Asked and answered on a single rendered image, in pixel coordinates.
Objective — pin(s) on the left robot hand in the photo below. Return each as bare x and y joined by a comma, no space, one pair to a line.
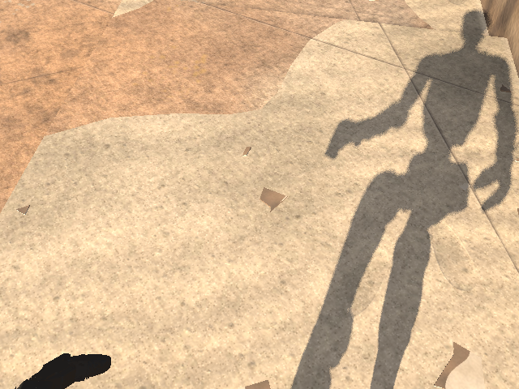
64,370

